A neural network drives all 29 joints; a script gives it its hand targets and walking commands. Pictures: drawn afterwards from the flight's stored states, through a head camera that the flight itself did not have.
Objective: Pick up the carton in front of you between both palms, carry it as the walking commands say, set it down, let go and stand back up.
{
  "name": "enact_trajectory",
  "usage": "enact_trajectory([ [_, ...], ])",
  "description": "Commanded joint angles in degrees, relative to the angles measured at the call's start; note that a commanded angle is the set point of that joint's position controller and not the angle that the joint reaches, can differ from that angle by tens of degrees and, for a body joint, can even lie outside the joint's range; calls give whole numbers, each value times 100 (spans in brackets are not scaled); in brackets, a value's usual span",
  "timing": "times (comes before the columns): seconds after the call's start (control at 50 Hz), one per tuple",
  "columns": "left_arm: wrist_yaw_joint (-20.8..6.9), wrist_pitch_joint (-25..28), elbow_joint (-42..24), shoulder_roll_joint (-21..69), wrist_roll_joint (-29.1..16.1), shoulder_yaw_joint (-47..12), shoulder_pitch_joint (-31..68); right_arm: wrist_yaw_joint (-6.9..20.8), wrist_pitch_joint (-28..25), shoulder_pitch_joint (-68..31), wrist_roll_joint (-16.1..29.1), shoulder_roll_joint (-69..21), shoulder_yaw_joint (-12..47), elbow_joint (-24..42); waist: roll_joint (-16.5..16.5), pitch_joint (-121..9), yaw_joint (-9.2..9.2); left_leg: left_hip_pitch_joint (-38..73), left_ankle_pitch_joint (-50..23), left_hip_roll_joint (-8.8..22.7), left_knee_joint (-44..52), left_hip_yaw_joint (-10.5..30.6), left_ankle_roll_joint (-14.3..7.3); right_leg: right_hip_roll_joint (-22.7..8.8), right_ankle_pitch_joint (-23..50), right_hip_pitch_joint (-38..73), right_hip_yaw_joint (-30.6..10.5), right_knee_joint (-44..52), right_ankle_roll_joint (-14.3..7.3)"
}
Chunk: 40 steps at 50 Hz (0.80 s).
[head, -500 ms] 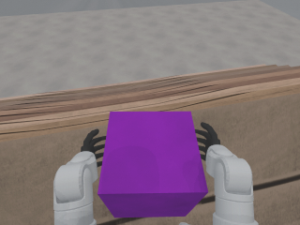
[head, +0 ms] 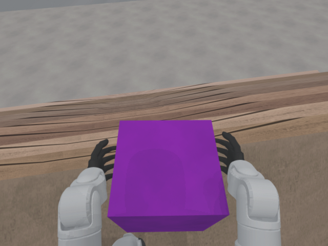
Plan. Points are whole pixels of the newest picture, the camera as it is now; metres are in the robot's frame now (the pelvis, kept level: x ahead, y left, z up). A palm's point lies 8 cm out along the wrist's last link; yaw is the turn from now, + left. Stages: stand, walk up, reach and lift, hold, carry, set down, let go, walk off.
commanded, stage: carry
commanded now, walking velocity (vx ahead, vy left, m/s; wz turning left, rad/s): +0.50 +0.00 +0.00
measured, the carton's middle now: (165, 181) +0.27 +0.00 +0.00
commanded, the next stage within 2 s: none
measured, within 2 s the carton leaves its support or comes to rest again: neither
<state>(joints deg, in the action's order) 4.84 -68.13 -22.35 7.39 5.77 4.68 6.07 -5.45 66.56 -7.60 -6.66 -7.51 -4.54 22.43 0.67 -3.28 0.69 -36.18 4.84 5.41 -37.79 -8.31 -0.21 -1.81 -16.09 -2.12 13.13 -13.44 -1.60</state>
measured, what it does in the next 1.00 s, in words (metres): walks ahead: left foot, then right foot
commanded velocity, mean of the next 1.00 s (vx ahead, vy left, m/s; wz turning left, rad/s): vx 0.50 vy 0.00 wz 0.00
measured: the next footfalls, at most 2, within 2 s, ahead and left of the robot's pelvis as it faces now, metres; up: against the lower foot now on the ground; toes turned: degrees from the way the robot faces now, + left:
left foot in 0.12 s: +0.27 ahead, +0.11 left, +0.00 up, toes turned +11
right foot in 0.62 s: +0.59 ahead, -0.07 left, +0.00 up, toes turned -8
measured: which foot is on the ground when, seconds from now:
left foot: up 0.00-0.10, down 0.12-0.60, up 0.62-1.00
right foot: down 0.00-0.14, up 0.16-0.60, down 0.62-1.00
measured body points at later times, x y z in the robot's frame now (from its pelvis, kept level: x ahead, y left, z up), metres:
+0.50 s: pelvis +0.33 +0.03 -0.01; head +0.34 +0.03 +0.44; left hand +0.65 +0.17 +0.09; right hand +0.64 -0.13 +0.10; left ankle +0.24 +0.10 -0.75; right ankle +0.47 -0.11 -0.70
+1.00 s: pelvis +0.62 -0.01 -0.02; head +0.71 -0.02 +0.42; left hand +1.01 +0.13 +0.06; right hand +1.01 -0.17 +0.07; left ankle +0.69 +0.09 -0.72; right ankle +0.56 -0.07 -0.74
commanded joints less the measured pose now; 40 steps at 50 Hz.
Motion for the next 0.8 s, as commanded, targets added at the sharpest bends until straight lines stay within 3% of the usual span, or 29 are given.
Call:
enact_trajectory([
  [0.0, -1514, 14, -758, 4888, -2368, -4004, 2745, 1352, 165, -2178, 2256, -5233, 4114, 285, -930, -950, 31, 222, -426, -215, 686, -321, -117, -1208, 2952, 1012, -422, 117, -423],
  [0.04, -1480, -93, -742, 4739, -2308, -3969, 2742, 1390, 288, -2243, 2296, -5057, 4039, 303, -939, -877, 17, 769, -389, -316, 906, -491, -244, -1222, 3623, 992, -279, -293, -315],
  [0.08, -1451, -205, -733, 4575, -2298, -3951, 2840, 1424, 386, -2193, 2290, -4892, 3917, 149, -701, -1278, -117, 2418, -7, -731, 1248, -901, -278, -915, 4030, 510, 170, -1773, -81],
  [0.1, -1440, -255, -715, 4466, -2284, -3930, 2926, 1450, 425, -2183, 2285, -4858, 3866, 97, -380, -1699, -231, 3653, 354, -248, 1193, -301, -314, -787, 2804, -343, 74, -2844, 19],
  [0.12, -1429, -325, -739, 4533, -2335, -3963, 3031, 1476, 429, -2254, 2240, -4717, 3772, -39, 974, -2337, -260, 5140, 1161, 1438, 1509, 2449, -1114, -231, 1181, -2134, -134, -4734, 268],
  [0.14, -1438, -338, -700, 4546, -2318, -3962, 3115, 1492, 414, -2227, 2294, -4899, 3798, -190, 1683, -2283, -227, 5448, 775, 1905, 2376, 3895, -1488, 399, -1163, -3423, -713, -5822, 284],
  [0.16, -1437, -306, -577, 4737, -2314, -3994, 3200, 1508, 406, -2352, 2386, -5055, 3843, -96, 1261, -2134, -229, 5288, 127, 1833, 2205, 3260, -1432, -11, -1155, -3757, -1220, -6456, 112],
  [0.2, -1450, -200, -565, 5069, -2373, -4070, 3386, 1533, 327, -2618, 2460, -5414, 3920, -49, 293, -2029, -189, 4599, -885, 1507, 1921, 2219, -1115, -392, -657, -3791, -1333, -6273, -45],
  [0.22, -1446, -146, -525, 5199, -2400, -4099, 3514, 1538, 287, -2847, 2524, -5524, 3985, 1, 176, -2017, -157, 4209, -684, 1357, 1995, 1829, -942, -511, -393, -3610, -1393, -5906, -56],
  [0.28, -1371, 8, -414, 5286, -2407, -4181, 3716, 1551, 188, -3144, 2620, -5510, 4065, -1, 434, -1910, -130, 3773, -212, 1170, 2246, 1189, -892, -466, 28, -3513, -1113, -5288, -2],
  [0.38, -1209, 87, -139, 4739, -2346, -4203, 4501, 1497, 89, -3751, 2611, -4846, 3997, -359, 618, -1446, -311, 3867, -565, 921, 2287, 638, -1009, -412, 633, -4003, -752, -3866, 86],
  [0.5, -1068, -10, 937, 4243, -2368, -3659, 5550, 1307, 165, -4974, 2614, -4364, 3618, -1323, 741, -1137, -389, 3798, -1451, 759, 1743, 266, -870, -46, 1344, -3398, -395, -2428, -229],
  [0.54, -1059, -35, 1353, 4234, -2423, -3411, 5925, 1265, 199, -5435, 2643, -4432, 3484, -1710, 808, -1246, -221, 3827, -2478, 762, 1104, 143, -722, 153, 1145, -2791, -289, -2206, -382],
  [0.56, -1060, -28, 1597, 4258, -2447, -3275, 6064, 1250, 211, -5688, 2661, -4502, 3400, -1901, 716, -1511, -6, 3712, -2965, 625, 363, -100, -551, 396, 1048, -1983, -94, -1927, -385],
  [0.58, -1066, -30, 1841, 4285, -2451, -3105, 6147, 1237, 233, -5833, 2695, -4602, 3330, -2137, 355, -1912, 227, 3325, -2690, 362, -726, -347, -323, 502, 1131, -819, 11, -1604, -334],
  [0.6, -1083, -39, 2026, 4325, -2476, -2944, 6283, 1214, 233, -6032, 2693, -4699, 3242, -2291, -513, -2439, 345, 2279, -972, 128, -2169, -175, -171, -578, 806, 446, -1487, -1569, -425],
  [0.62, -1096, -19, 2279, 4290, -2474, -2776, 6544, 1197, 245, -6147, 2696, -4896, 3078, -2518, -1840, -2706, 235, 328, 2424, -896, -3700, 245, 43, -2037, 1254, 1728, -4370, -1008, -1179],
  [0.64, -1123, 20, 2399, 4517, -2537, -2800, 6664, 1175, 230, -6440, 2701, -4983, 3027, -2565, -1935, -2914, 335, -264, 2531, -888, -4550, 939, -103, -1973, 1233, 1920, -4754, -803, -1541],
  [0.66, -1159, 67, 2336, 4804, -2666, -2805, 6938, 1164, 198, -6709, 2763, -5238, 2998, -2597, -1478, -2747, 318, -520, 2372, -644, -4841, 1090, -252, -1827, 1818, 1737, -4173, -1041, -1494],
  [0.68, -1191, 103, 2204, 5103, -2788, -2875, 7289, 1147, 156, -6899, 2803, -5457, 2970, -2593, -688, -2590, 282, -536, 2162, -479, -4707, 1123, -306, -1684, 2443, 1319, -3564, -1256, -1363],
  [0.7, -1208, 140, 2011, 5385, -2908, -2947, 7646, 1125, 123, -7064, 2835, -5662, 2935, -2517, -353, -2528, 222, -472, 1893, -340, -4321, 1137, -322, -1555, 2704, 991, -3090, -1305, -1218],
  [0.74, -1208, 195, 1725, 5750, -3097, -3000, 8158, 1064, 72, -7311, 2816, -5929, 2872, -2380, -468, -2637, 153, -273, 1672, -261, -3720, 1069, -296, -1378, 2624, 813, -2593, -1232, -1064],
  [0.78, -1181, 214, 1503, 5880, -3149, -3023, 8256, 996, 34, -7273, 2791, -6022, 2909, -2244, -500, -2670, 118, -288, 1602, -247, -3050, 937, -244, -1292, 3139, 801, -2223, -1366, -1056],
])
